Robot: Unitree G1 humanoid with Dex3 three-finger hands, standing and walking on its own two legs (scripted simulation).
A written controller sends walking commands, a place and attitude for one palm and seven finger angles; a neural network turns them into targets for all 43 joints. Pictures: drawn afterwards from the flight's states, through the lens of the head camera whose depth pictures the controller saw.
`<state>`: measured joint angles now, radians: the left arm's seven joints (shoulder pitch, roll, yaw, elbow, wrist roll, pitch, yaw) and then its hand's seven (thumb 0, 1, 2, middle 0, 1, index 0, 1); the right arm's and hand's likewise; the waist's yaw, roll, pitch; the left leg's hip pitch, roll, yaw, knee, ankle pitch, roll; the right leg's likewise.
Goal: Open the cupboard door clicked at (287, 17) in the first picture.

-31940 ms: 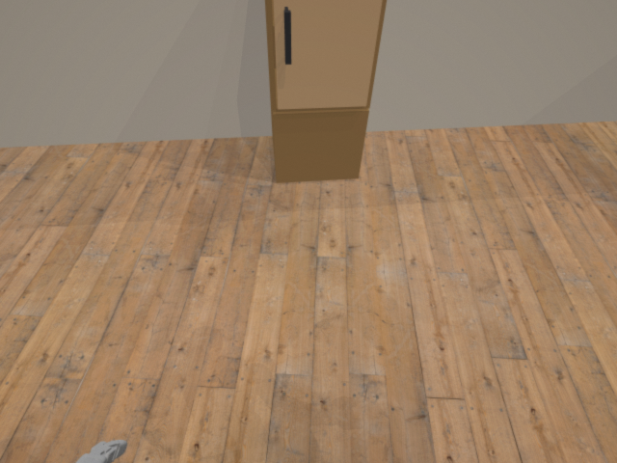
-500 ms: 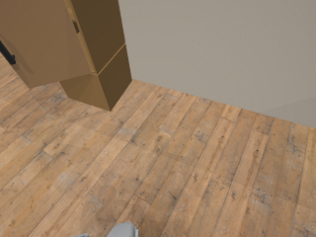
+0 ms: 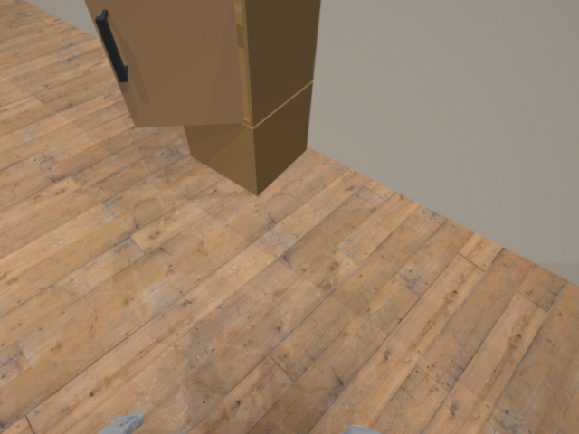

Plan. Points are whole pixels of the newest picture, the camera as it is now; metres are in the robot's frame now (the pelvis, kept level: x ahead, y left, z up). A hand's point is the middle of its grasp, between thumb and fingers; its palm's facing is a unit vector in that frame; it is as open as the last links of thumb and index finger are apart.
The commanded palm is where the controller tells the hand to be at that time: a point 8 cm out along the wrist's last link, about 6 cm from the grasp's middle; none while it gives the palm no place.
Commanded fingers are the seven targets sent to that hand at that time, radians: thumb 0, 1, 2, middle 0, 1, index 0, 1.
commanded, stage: turn to face it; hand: left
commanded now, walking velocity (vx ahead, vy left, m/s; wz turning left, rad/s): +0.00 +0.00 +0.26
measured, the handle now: (114, 47) +1.02 +0.55 -0.05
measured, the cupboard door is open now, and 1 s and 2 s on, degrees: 43 43 43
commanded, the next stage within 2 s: take the last steps up to it in 0.12 s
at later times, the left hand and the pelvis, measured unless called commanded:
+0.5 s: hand out of the picture -0.03 +0.17 -0.17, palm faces +0.28 -0.94 -0.21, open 7.3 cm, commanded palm none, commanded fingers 0.00 0.90 0.90 -0.20 -0.30 -0.20 -0.30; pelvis +0.02 -0.01 +0.00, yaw +11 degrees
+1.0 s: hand (111, 372) +0.22 +0.31 -0.17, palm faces +0.22 -0.96 -0.16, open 7.4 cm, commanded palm none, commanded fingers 0.00 0.90 0.90 -0.20 -0.30 -0.20 -0.30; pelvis +0.15 +0.12 +0.00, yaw +12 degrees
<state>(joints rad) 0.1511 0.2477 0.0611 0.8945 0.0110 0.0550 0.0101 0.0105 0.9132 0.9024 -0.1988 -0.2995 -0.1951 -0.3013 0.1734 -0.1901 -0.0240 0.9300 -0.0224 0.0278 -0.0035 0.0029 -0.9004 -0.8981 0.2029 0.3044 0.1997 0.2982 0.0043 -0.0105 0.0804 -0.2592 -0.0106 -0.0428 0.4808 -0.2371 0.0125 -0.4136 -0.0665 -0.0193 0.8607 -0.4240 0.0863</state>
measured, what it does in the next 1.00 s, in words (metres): walks ahead: right foot, then left foot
